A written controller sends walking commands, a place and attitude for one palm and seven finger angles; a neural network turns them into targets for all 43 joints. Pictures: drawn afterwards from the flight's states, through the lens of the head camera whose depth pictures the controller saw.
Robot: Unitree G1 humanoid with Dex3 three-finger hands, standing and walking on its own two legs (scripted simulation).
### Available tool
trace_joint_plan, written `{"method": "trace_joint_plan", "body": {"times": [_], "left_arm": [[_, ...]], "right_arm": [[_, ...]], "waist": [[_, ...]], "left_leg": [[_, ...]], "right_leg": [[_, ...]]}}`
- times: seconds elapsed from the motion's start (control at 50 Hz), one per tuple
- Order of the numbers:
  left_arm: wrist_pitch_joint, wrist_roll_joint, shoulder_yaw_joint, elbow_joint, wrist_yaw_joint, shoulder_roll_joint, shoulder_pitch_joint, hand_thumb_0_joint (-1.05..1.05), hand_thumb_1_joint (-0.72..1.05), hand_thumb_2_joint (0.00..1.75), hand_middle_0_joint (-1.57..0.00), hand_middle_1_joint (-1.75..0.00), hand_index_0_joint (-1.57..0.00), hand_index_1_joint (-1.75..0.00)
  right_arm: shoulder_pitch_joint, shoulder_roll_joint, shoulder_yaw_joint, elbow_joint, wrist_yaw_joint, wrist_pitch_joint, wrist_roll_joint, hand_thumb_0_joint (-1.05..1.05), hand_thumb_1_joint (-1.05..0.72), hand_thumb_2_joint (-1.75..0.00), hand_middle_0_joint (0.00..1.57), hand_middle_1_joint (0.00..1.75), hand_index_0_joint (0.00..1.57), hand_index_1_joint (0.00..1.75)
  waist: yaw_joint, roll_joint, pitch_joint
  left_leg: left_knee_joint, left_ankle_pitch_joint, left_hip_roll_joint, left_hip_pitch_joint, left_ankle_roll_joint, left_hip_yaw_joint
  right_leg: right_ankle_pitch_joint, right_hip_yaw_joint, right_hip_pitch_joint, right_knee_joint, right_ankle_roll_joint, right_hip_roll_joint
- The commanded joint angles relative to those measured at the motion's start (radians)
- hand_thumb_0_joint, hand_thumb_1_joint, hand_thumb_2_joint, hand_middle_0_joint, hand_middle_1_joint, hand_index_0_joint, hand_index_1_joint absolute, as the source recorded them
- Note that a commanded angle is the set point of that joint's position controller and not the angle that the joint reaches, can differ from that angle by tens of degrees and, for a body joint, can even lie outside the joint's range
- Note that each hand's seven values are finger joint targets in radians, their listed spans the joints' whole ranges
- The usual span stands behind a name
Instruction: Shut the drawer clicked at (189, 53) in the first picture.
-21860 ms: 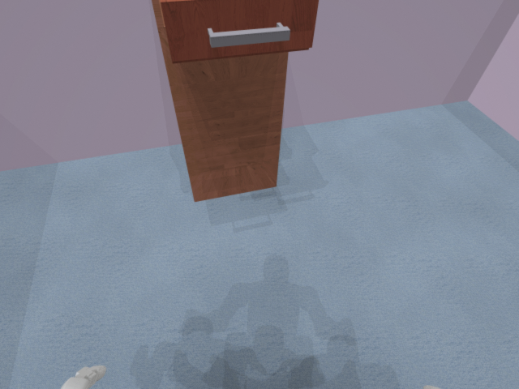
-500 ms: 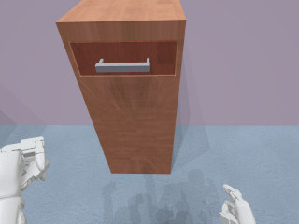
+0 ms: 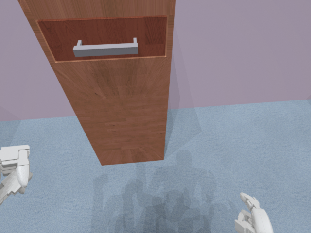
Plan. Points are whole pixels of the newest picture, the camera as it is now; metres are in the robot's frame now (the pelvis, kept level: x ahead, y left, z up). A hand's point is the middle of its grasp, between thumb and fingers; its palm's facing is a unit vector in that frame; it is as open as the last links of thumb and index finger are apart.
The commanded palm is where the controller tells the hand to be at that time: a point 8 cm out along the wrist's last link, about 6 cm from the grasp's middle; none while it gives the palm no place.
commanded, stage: step back with the hand held close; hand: left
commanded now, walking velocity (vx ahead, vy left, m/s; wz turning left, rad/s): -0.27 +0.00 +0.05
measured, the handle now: (107, 45) +0.62 +0.19 +0.15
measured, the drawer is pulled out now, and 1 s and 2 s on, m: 0.00 0.00 0.00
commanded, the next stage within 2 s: stop stepping back and stand still in 0.76 s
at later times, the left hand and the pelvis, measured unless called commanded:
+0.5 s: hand out of the picture +0.10 +0.25 +0.16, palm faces +0.39 -0.80 -0.46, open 3.2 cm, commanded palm +0.03 +0.29 +0.18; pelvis -0.09 +0.00 -0.01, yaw +3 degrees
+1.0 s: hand out of the picture -0.02 +0.20 +0.19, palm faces +0.32 -0.80 -0.50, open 3.2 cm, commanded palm -0.05 +0.23 +0.18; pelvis -0.20 -0.04 -0.01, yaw -3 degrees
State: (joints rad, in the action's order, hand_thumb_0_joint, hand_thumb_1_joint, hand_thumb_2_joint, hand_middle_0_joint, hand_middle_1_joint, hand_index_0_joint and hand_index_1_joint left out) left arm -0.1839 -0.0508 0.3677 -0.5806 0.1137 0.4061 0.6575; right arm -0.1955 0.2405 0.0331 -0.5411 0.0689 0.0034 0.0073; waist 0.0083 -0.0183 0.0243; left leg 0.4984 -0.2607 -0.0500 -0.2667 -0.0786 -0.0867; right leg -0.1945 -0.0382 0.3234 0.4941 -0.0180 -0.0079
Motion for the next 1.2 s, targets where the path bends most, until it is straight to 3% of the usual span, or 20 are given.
{"method": "trace_joint_plan", "body": {"times": [0.0,0.14,0.2,0.26,0.3,0.36,0.4,0.42,0.46,0.5,0.62,0.74,0.78,0.82,0.84,0.9,0.96,1.02,1.06,1.18], "left_arm": [[-0.064,0.004,0.132,-0.191,0.03,0.128,0.027,0.0,0.9,0.9,-1.4,-1.6,-1.4,-1.6],[-0.083,0.04,0.121,-0.178,0.035,0.111,-0.066,0.0,0.9,0.9,-1.4,-1.6,-1.4,-1.6],[-0.089,0.04,0.115,-0.176,0.036,0.116,-0.101,0.0,0.9,0.9,-1.4,-1.6,-1.4,-1.6],[-0.094,0.029,0.097,-0.191,0.048,0.125,-0.126,0.0,0.9,0.9,-1.4,-1.6,-1.4,-1.6],[-0.105,0.025,0.104,-0.216,0.06,0.137,-0.116,0.0,0.9,0.9,-1.4,-1.6,-1.4,-1.6],[-0.117,0.023,0.123,-0.252,0.069,0.148,-0.053,0.0,0.9,0.9,-1.4,-1.6,-1.4,-1.6],[-0.14,0.045,0.155,-0.3,0.072,0.155,-0.052,0.0,0.9,0.9,-1.4,-1.6,-1.4,-1.6],[-0.143,0.06,0.159,-0.302,0.07,0.166,-0.073,0.0,0.9,0.9,-1.4,-1.6,-1.4,-1.6],[-0.146,0.056,0.177,-0.284,0.073,0.171,-0.072,0.0,0.9,0.9,-1.4,-1.6,-1.4,-1.6],[-0.141,0.038,0.163,-0.258,0.073,0.145,-0.041,0.0,0.9,0.9,-1.4,-1.6,-1.4,-1.6],[-0.122,0.017,0.044,-0.247,0.057,0.072,-0.074,0.0,0.9,0.9,-1.4,-1.6,-1.4,-1.6],[-0.143,-0.022,0.125,-0.336,0.034,0.188,-0.021,0.0,0.9,0.9,-1.4,-1.6,-1.4,-1.6],[-0.162,-0.04,0.187,-0.361,0.026,0.246,0.0,0.0,0.9,0.9,-1.4,-1.6,-1.4,-1.6],[-0.168,-0.061,0.267,-0.336,0.043,0.304,0.023,0.0,0.9,0.9,-1.4,-1.6,-1.4,-1.6],[-0.16,-0.064,0.227,-0.308,0.036,0.26,0.014,0.0,0.9,0.9,-1.4,-1.6,-1.4,-1.6],[-0.093,-0.025,0.227,-0.213,0.034,0.216,0.071,0.0,0.9,0.9,-1.4,-1.6,-1.4,-1.6],[-0.063,-0.017,0.141,-0.122,0.043,0.153,-0.048,0.0,0.9,0.9,-1.4,-1.6,-1.4,-1.6],[-0.055,-0.007,0.062,-0.072,0.043,0.116,-0.117,0.0,0.9,0.9,-1.4,-1.6,-1.4,-1.6],[-0.06,0.01,0.063,-0.093,0.048,0.136,-0.117,0.0,0.9,0.9,-1.4,-1.6,-1.4,-1.6],[-0.092,0.017,0.096,-0.244,0.049,0.161,-0.091,0.0,0.9,0.9,-1.4,-1.6,-1.4,-1.6]], "right_arm": [[0.095,0.114,0.032,0.172,0.009,-0.062,0.0,0.0,-0.9,-0.9,0.2,0.3,0.2,0.3],[0.074,0.123,0.031,0.172,0.02,-0.094,-0.009,0.0,-0.9,-0.9,0.2,0.3,0.2,0.3],[0.058,0.117,0.031,0.172,0.014,-0.096,-0.006,0.0,-0.9,-0.9,0.2,0.3,0.2,0.3],[0.044,0.092,0.025,0.152,0.003,-0.092,-0.007,0.0,-0.9,-0.9,0.2,0.3,0.2,0.3],[0.047,0.081,0.017,0.143,0.001,-0.093,-0.011,0.0,-0.9,-0.9,0.2,0.3,0.2,0.3],[0.056,0.095,0.015,0.146,0.015,-0.092,-0.012,0.0,-0.9,-0.9,0.2,0.3,0.2,0.3],[0.079,0.12,0.017,0.16,0.023,-0.113,-0.019,0.0,-0.9,-0.9,0.2,0.3,0.2,0.3],[0.081,0.101,0.015,0.153,0.024,-0.13,-0.028,0.0,-0.9,-0.9,0.2,0.3,0.2,0.3],[0.059,0.096,0.03,0.127,0.017,-0.151,-0.028,0.0,-0.9,-0.9,0.2,0.3,0.2,0.3],[0.057,0.088,0.034,0.112,0.014,-0.174,-0.024,0.0,-0.9,-0.9,0.2,0.3,0.2,0.3],[0.045,0.089,0.019,0.036,0.0,-0.21,-0.031,0.0,-0.9,-0.9,0.2,0.3,0.2,0.3],[0.066,0.067,0.007,0.047,-0.026,-0.192,-0.037,0.0,-0.9,-0.9,0.2,0.3,0.2,0.3],[0.095,0.061,0.001,0.064,-0.025,-0.164,-0.03,0.0,-0.9,-0.9,0.2,0.3,0.2,0.3],[0.119,0.044,-0.016,0.076,-0.011,-0.145,-0.026,0.0,-0.9,-0.9,0.2,0.3,0.2,0.3],[0.128,0.053,-0.005,0.075,-0.005,-0.155,-0.005,0.0,-0.9,-0.9,0.2,0.3,0.2,0.3],[0.128,0.032,-0.022,0.097,0.004,-0.124,-0.002,0.0,-0.9,-0.9,0.2,0.3,0.2,0.3],[0.076,0.074,-0.019,0.059,0.02,-0.136,0.001,0.0,-0.9,-0.9,0.2,0.3,0.2,0.3],[0.049,0.113,-0.001,0.064,0.034,-0.161,0.021,0.0,-0.9,-0.9,0.2,0.3,0.2,0.3],[0.032,0.109,-0.01,0.069,0.031,-0.155,0.011,0.0,-0.9,-0.9,0.2,0.3,0.2,0.3],[0.086,0.096,-0.013,0.098,0.024,-0.178,-0.011,0.0,-0.9,-0.9,0.2,0.3,0.2,0.3]], "waist": [[-0.024,-0.068,-0.165],[-0.014,-0.019,-0.063],[-0.001,0.094,-0.058],[0.006,0.191,-0.06],[0.005,0.182,-0.099],[0.006,0.004,-0.117],[-0.003,-0.295,-0.126],[0.001,-0.328,-0.118],[-0.002,-0.165,-0.104],[-0.014,-0.07,-0.105],[-0.005,-0.207,-0.16],[-0.036,-0.192,-0.349],[-0.032,-0.081,-0.319],[-0.035,0.08,-0.283],[-0.036,0.158,-0.222],[-0.013,0.118,-0.113],[0.016,0.043,-0.061],[-0.001,0.017,-0.07],[0.0,0.013,-0.132],[-0.003,-0.069,-0.039]], "left_leg": [[-0.132,0.291,0.198,-0.126,0.018,0.221],[-0.199,-0.146,0.227,-0.402,-0.043,0.254],[-0.046,-0.286,0.128,-0.349,-0.022,0.198],[0.214,-0.201,0.05,-0.123,0.035,0.144],[0.252,-0.156,0.046,-0.039,0.042,0.131],[-0.01,-0.152,0.099,-0.056,0.015,0.204],[-0.289,-0.33,0.309,-0.367,-0.066,0.435],[-0.391,-0.393,0.385,-0.47,-0.095,0.519],[-0.39,-0.393,0.414,-0.442,-0.118,0.492],[-0.305,-0.181,0.359,-0.229,-0.099,0.395],[-0.362,0.016,0.273,0.117,0.0,0.282],[-0.241,0.456,0.211,0.331,0.085,0.165],[-0.088,0.294,0.156,0.327,0.083,0.096],[0.156,0.022,0.078,0.217,0.108,0.054],[0.314,-0.064,0.026,0.123,0.114,0.079],[0.343,-0.041,0.067,-0.186,0.088,0.105],[0.07,0.147,0.065,0.009,0.07,0.064],[-0.035,0.329,0.144,0.117,0.019,0.131],[0.006,0.493,0.141,0.138,-0.001,0.159],[-0.173,-0.191,0.126,-0.045,0.034,0.234]], "right_leg": [[0.19,0.108,-0.198,0.108,0.008,0.046],[0.116,0.145,-0.283,0.187,0.017,0.027],[0.021,0.293,-0.15,0.006,-0.02,0.116],[-0.265,0.41,0.123,-0.223,-0.099,0.256],[-0.25,0.355,0.159,-0.231,-0.109,0.279],[-0.194,0.22,0.116,-0.069,-0.045,0.155],[-0.118,0.087,-0.131,0.317,0.026,-0.018],[-0.178,0.084,-0.183,0.539,0.037,-0.055],[-0.23,0.128,-0.123,0.723,0.036,-0.067],[-0.268,0.103,0.002,0.593,0.039,-0.042],[-0.353,0.013,0.032,0.19,0.029,-0.058],[-0.172,-0.025,-0.078,-0.147,-0.004,-0.074],[-0.01,0.039,-0.005,-0.268,-0.029,0.037],[0.082,0.137,0.142,-0.287,-0.073,0.247],[0.058,0.155,0.175,-0.274,-0.103,0.286],[0.412,0.137,-0.031,-0.114,-0.104,0.256],[0.379,0.093,0.006,-0.071,-0.035,0.198],[0.213,0.071,0.006,-0.04,0.077,0.097],[0.322,0.062,-0.034,-0.029,0.077,0.076],[-0.324,0.07,-0.046,-0.15,-0.009,0.042]]}}
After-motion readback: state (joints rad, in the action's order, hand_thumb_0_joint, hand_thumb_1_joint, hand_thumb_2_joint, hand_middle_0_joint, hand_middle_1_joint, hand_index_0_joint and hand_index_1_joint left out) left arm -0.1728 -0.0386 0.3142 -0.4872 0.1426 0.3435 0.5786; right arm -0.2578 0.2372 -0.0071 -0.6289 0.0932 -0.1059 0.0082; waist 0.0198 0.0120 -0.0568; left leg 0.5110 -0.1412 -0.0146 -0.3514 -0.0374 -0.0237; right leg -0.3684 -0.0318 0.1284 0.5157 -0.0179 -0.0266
